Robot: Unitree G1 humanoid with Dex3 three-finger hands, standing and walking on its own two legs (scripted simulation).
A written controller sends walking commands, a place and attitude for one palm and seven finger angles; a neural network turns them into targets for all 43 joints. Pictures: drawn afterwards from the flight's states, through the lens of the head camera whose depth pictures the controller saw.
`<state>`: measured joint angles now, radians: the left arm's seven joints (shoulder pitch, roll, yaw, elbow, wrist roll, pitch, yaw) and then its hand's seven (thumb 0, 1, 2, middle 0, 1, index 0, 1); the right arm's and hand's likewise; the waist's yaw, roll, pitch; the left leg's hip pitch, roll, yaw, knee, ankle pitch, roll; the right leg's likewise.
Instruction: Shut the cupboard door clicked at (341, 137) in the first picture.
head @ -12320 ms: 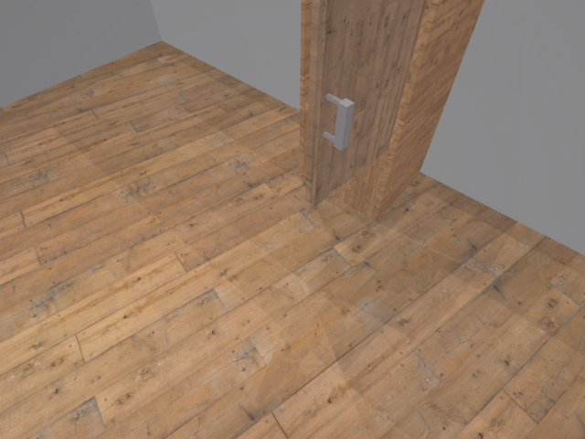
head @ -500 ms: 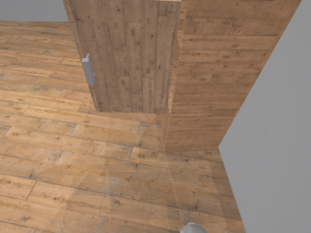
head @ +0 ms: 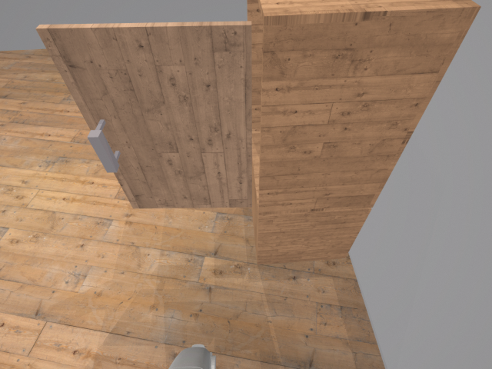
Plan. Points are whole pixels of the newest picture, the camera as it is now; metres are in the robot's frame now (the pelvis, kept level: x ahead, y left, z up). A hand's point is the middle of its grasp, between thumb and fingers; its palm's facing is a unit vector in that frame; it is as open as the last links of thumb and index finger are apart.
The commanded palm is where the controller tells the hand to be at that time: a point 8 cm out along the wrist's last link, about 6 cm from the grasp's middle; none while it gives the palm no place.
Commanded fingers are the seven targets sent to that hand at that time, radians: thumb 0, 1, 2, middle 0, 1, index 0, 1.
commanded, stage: take the last steps up to it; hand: left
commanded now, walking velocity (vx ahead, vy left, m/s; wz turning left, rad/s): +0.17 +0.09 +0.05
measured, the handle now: (107, 146) +0.61 +0.39 -0.04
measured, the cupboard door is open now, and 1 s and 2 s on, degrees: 86 86 86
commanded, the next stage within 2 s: come to a stop and stand still in 0.08 s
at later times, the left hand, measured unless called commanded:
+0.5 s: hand out of the picture +0.09 +0.25 -0.20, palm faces +0.05 -0.98 -0.17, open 7.3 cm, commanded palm none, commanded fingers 0.00 0.90 0.90 -0.20 -0.30 -0.20 -0.30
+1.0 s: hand out of the picture +0.12 +0.16 -0.19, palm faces -0.01 -0.98 -0.20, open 7.2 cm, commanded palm none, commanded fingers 0.00 0.90 0.90 -0.20 -0.30 -0.20 -0.30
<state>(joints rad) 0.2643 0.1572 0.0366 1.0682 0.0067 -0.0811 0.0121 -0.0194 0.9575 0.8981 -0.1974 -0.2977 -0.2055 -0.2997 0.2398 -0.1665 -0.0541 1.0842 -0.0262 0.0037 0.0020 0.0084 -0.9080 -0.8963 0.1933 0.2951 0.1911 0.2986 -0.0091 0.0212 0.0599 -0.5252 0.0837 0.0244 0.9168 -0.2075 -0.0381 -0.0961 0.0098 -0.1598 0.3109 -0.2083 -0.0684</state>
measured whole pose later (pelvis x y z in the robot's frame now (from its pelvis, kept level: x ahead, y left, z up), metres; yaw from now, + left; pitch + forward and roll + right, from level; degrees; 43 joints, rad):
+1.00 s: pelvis +0.05 -0.02 -0.01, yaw +0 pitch -1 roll -1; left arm 0.19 0.17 0.01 1.07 0.00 0.00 0.03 0.00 0.95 0.90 -0.20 -0.30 -0.21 -0.30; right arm 0.29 -0.17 -0.03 1.14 -0.02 0.03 -0.03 0.01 -0.91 -0.90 0.20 0.30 0.19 0.30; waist -0.04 0.01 0.04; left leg -0.24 0.05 0.04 0.52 -0.25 -0.03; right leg -0.14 0.01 -0.08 0.50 -0.34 -0.02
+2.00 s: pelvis +0.01 +0.04 -0.01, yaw -2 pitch -3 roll -1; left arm 0.33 0.19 0.00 1.01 0.02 0.01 0.03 0.00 0.91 0.90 -0.20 -0.30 -0.20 -0.30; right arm 0.26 -0.16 -0.02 1.01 -0.02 0.01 -0.01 0.01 -0.92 -0.90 0.20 0.30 0.20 0.30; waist 0.01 -0.03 0.00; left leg -0.27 -0.01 0.09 0.50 -0.20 0.07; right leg -0.17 -0.06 -0.03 0.47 -0.25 0.04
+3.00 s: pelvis +0.10 +0.14 -0.01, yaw +2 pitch -1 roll -3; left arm 0.23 0.13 0.07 0.96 0.02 -0.06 0.04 -0.03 0.96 0.90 -0.20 -0.30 -0.21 -0.30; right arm 0.39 -0.13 -0.04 1.11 -0.03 0.01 0.00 0.01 -0.91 -0.90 0.20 0.30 0.19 0.30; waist -0.02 0.02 0.01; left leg -0.40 0.04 0.07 0.93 -0.43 0.02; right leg -0.19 -0.04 -0.15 0.47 -0.25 0.01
